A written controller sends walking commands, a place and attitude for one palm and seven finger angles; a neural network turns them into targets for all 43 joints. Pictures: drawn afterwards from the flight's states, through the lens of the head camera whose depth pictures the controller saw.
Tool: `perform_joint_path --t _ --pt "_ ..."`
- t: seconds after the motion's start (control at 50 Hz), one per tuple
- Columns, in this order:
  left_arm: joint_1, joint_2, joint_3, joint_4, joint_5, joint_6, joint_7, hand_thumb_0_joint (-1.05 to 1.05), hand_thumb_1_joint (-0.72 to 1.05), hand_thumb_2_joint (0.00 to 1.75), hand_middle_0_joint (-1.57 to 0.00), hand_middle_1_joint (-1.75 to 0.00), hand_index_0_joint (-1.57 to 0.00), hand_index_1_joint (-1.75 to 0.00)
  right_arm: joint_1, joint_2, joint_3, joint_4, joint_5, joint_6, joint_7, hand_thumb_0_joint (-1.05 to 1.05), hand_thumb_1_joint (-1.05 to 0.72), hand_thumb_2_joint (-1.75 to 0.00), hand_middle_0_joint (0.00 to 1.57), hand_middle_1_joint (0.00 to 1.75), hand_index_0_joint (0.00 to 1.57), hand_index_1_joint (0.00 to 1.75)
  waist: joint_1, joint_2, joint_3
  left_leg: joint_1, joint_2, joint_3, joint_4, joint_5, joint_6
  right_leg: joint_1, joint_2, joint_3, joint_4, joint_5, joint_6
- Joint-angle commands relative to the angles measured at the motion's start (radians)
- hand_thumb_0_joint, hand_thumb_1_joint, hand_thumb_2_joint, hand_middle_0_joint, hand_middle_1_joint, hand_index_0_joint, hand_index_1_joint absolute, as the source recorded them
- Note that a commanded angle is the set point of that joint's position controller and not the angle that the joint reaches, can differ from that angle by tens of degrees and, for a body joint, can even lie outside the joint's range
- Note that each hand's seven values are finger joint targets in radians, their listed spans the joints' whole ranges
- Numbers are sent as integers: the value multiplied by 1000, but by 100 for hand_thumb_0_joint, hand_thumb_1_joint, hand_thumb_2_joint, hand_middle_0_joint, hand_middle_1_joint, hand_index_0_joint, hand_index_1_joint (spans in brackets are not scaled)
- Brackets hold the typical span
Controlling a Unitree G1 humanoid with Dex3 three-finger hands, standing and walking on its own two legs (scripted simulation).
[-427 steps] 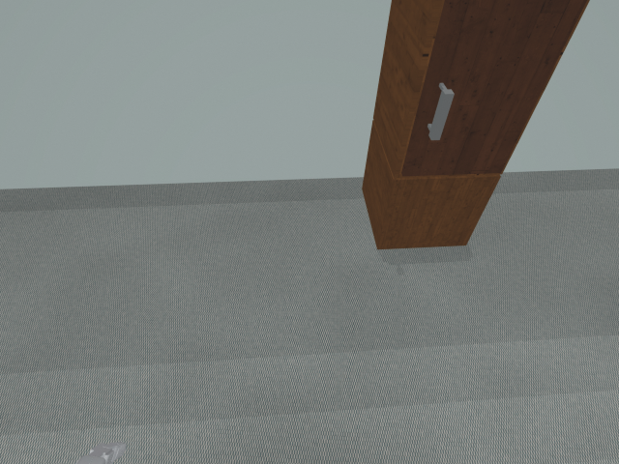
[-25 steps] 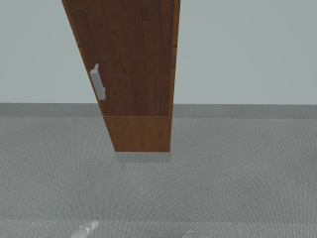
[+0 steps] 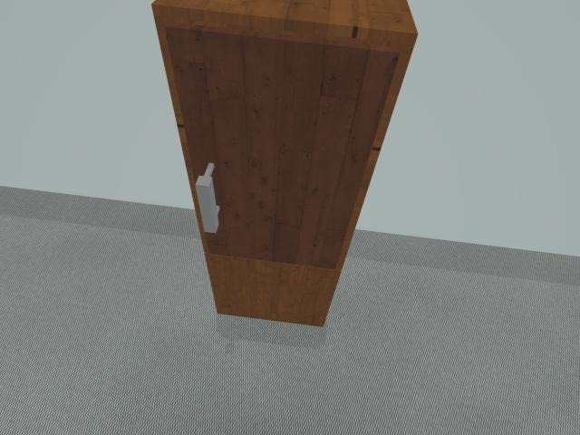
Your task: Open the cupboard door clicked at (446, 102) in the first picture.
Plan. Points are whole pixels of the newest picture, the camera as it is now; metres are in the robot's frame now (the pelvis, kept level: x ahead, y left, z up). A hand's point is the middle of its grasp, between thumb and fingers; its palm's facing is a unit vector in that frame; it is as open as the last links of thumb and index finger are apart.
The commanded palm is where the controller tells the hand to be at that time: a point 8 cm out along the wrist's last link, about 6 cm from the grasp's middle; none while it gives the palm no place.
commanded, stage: come to a stop and stand still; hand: left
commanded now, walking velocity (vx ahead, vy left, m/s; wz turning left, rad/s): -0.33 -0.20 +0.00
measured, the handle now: (210, 198) +0.56 +0.23 -0.08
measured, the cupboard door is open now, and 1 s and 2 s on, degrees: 0 0 0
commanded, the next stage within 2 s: look again from close up in 1.24 s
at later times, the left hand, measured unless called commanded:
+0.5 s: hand out of the picture +0.08 +0.13 -0.14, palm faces +0.01 -0.95 -0.30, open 7.3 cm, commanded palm none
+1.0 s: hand out of the picture -0.03 +0.16 -0.17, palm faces +0.11 -0.97 -0.22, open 7.3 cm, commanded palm none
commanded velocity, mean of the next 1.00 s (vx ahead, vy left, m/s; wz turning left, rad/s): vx -0.03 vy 0.05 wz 0.00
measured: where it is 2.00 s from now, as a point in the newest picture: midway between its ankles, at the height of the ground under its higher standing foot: outside the picture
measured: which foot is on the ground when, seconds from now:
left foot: down 0.00-0.38, up 0.40-0.88, down 0.90-1.00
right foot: up 0.00-0.34, down 0.36-1.00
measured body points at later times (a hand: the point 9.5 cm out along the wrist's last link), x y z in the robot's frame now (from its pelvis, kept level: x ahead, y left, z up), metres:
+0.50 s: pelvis +0.01 -0.07 +0.01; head +0.04 -0.11 +0.45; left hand +0.08 +0.17 -0.12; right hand +0.05 -0.31 -0.17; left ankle -0.01 +0.08 -0.68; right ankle +0.01 -0.16 -0.73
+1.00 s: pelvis -0.02 -0.04 +0.01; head -0.01 -0.02 +0.46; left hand -0.03 +0.21 -0.16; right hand +0.04 -0.26 -0.14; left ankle -0.05 +0.10 -0.73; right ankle +0.00 -0.15 -0.72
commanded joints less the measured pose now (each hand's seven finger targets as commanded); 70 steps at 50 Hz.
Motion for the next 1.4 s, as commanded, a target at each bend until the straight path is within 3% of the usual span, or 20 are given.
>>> perform_joint_path --t 0.0,0.18,0.3,0.32,0.34,0.36,0.38,0.46,0.58,0.74,0.82,0.84,0.88,0.9,0.98,1.14,1.3,1.32,1.36,1.38 --pt "17 28 -6 -37 -5 -2 13 0 90 90 -20 -30 -20 -30 50 -123 -7 -4 9 18 -41 0 -90 -90 20 30 20 30 -40 158 -6 126 292 -219 -246 779 124 -89 -59 74 12 19 32" --pt "-56 77 38 -134 11 64 12 0 90 90 -20 -30 -20 -30 18 -195 -67 -26 2 65 -51 0 -90 -90 20 30 20 30 -53 182 -69 169 314 -184 -204 707 147 -168 -6 77 115 57 35" --pt "-30 88 35 -149 7 34 11 0 90 90 -20 -30 -20 -30 -15 -189 -76 -40 4 77 -26 0 -90 -90 20 30 20 30 -20 220 -95 98 215 -132 -102 405 52 50 4 18 -322 312 30" --pt "-21 127 37 -148 15 20 14 0 90 90 -20 -30 -20 -30 9 -152 -72 -38 11 78 -19 0 -90 -90 20 30 20 30 -20 106 -108 73 140 -91 -24 234 -2 101 -36 60 -448 451 30" --pt "-52 212 45 -157 25 5 21 0 90 90 -20 -30 -20 -30 47 -80 -59 -50 21 79 -12 0 -90 -90 20 30 20 30 -41 -136 -104 -60 34 -37 88 -87 -61 145 -223 287 -493 650 -28" --pt "-57 254 48 -170 20 4 19 0 90 90 -20 -30 -20 -30 9 -80 -55 -74 21 90 -11 0 -90 -90 20 30 20 30 -15 -190 -73 -69 -10 -78 201 -324 -69 48 -350 373 -527 771 -132" --pt "-78 257 43 -179 20 8 18 0 90 90 -20 -30 -20 -30 3 -85 -59 -71 20 103 -9 0 -90 -90 20 30 20 30 -18 -107 -68 -48 -4 -136 297 -344 -63 -14 -362 345 -542 672 -178" --pt "-154 207 45 -192 13 7 27 0 90 90 -20 -30 -20 -30 39 -122 -62 -32 10 110 -4 0 -90 -90 20 30 20 30 -41 -124 -27 -172 -6 -178 488 -185 -75 62 -272 276 -507 695 -149" --pt "-77 207 53 -178 14 0 32 0 90 90 -20 -30 -20 -30 18 -132 -57 -52 8 108 5 0 -90 -90 20 30 20 30 0 -118 -57 -222 -11 -176 458 -133 -104 187 -282 267 -507 681 -151" --pt "-89 228 59 -168 27 10 20 0 90 90 -20 -30 -20 -30 20 -103 -43 -61 19 91 9 0 -90 -90 20 30 20 30 0 -178 -53 -51 -27 -115 154 -177 -79 99 -250 272 -564 413 -153" --pt "-134 208 53 -149 13 21 17 0 90 90 -20 -30 -20 -30 139 -92 -31 -9 21 68 -2 0 -90 -90 20 30 20 30 -61 -132 -74 194 -37 -79 -163 25 -64 -24 -172 197 -488 308 -77" --pt "-131 176 43 -150 7 25 15 0 90 90 -20 -30 -20 -30 156 -115 -31 -2 22 60 -6 0 -90 -90 20 30 20 30 -66 -37 -80 257 4 -119 -213 44 -56 -80 -124 161 -421 249 -47" --pt "-105 90 22 -154 0 33 9 0 90 90 -20 -30 -20 -30 100 -217 -42 -33 9 58 -14 0 -90 -90 20 30 20 30 -47 278 -13 104 256 -399 -365 -34 57 -127 -12 20 -255 106 21" --pt "-116 89 18 -144 6 32 9 0 90 90 -20 -30 -20 -30 47 -206 -36 -44 5 63 -16 0 -90 -90 20 30 20 30 -34 218 47 -40 261 -390 -409 -141 89 -66 -9 40 -192 94 19" --pt "-80 90 6 -90 11 34 0 0 90 90 -20 -30 -20 -30 12 -147 -14 -19 9 54 -31 0 -90 -90 20 30 20 30 -17 273 74 -24 151 -257 -362 34 63 -17 -17 59 -198 172 19" --pt "-73 118 -8 -36 0 -5 13 0 90 90 -20 -30 -20 -30 116 -107 -9 44 23 45 -30 0 -90 -90 20 30 20 30 -58 -73 -46 161 58 -160 -177 201 -28 74 -81 132 -448 557 -12" --pt "-75 98 -12 -17 -3 2 18 0 90 90 -20 -30 -20 -30 131 -87 7 90 21 35 -34 0 -90 -90 20 30 20 30 -45 52 4 131 65 -162 -229 198 -27 96 -64 117 -470 480 -5" --pt "19 120 -17 11 10 -24 61 0 90 90 -20 -30 -20 -30 57 -132 3 19 27 22 -19 0 -90 -90 20 30 20 30 -15 32 22 61 74 -121 -38 222 -49 80 -109 155 -434 767 -9" --pt "-24 142 -16 -32 6 -41 44 0 90 90 -20 -30 -20 -30 145 -62 8 6 15 25 -15 0 -90 -90 20 30 20 30 -74 61 -57 82 20 -129 -107 95 -32 126 -131 151 -349 915 -39" --pt "-36 127 -21 -39 1 -36 40 0 90 90 -20 -30 -20 -30 178 -74 6 13 13 21 -19 0 -90 -90 20 30 20 30 -72 78 -113 94 36 -140 -107 145 -22 142 -106 124 -336 785 -40"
